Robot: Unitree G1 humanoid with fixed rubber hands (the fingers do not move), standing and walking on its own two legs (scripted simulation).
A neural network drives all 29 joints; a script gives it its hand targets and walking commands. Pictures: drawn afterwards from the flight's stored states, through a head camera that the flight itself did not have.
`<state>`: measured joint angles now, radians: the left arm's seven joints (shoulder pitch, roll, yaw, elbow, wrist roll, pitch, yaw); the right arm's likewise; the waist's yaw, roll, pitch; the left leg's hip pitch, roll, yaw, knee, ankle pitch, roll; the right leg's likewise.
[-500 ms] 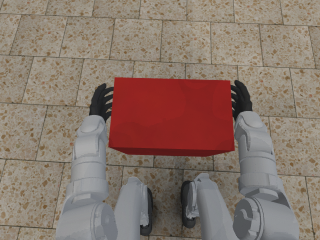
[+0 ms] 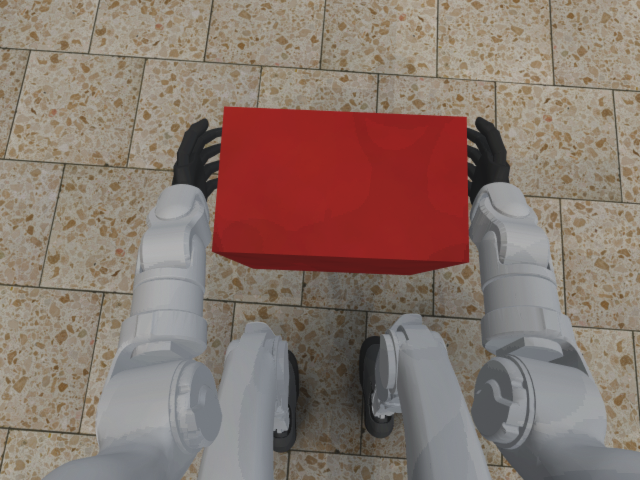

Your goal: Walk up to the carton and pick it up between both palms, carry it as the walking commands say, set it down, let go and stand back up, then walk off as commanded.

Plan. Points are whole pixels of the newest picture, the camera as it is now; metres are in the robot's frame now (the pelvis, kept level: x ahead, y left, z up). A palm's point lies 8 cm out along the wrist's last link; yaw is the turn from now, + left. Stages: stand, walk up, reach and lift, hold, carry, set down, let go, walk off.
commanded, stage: set down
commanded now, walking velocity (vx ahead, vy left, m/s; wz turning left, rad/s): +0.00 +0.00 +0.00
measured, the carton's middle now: (336, 209) +0.45 -0.01 -0.15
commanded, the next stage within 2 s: none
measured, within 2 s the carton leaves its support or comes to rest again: rests again in 1.74 s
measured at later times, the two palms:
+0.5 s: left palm (213, 194) +0.48 +0.16 -0.17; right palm (457, 195) +0.47 -0.19 -0.17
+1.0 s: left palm (229, 199) +0.50 +0.16 -0.27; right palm (438, 201) +0.48 -0.19 -0.26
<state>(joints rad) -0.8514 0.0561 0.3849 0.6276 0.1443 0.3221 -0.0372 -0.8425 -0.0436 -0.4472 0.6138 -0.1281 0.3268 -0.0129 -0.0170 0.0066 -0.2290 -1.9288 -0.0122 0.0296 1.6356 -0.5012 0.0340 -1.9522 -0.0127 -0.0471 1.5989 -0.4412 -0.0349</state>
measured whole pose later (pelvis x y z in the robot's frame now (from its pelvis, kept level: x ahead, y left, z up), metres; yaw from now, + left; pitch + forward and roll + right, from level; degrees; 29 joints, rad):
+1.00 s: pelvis -0.02 +0.00 -0.13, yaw +0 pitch +44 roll -1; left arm -1.19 0.24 0.23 0.85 -0.01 0.23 0.05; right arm -1.14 -0.20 -0.35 0.80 0.05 0.22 -0.09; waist -0.03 0.00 0.06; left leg -2.30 -0.01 0.04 2.07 -0.54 0.05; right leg -2.32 -0.02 -0.04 2.02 -0.48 -0.03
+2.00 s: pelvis -0.03 +0.00 -0.17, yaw +0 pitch +37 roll +0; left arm -1.36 0.34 0.02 1.12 -0.21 0.10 0.10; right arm -1.34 -0.32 -0.12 1.13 0.27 0.07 -0.14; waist -0.03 -0.01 0.27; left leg -2.30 0.00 0.05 2.21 -0.54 0.05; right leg -2.33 0.00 -0.04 2.16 -0.47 -0.03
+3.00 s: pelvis -0.04 +0.00 -0.17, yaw +0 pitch +34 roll -1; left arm -1.46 0.35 0.00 1.22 -0.22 0.01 0.10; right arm -1.41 -0.35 -0.09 1.23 0.30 -0.01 -0.12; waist -0.03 -0.01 0.38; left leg -2.27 -0.01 0.04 2.22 -0.54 0.04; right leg -2.29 0.00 -0.05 2.17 -0.46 -0.02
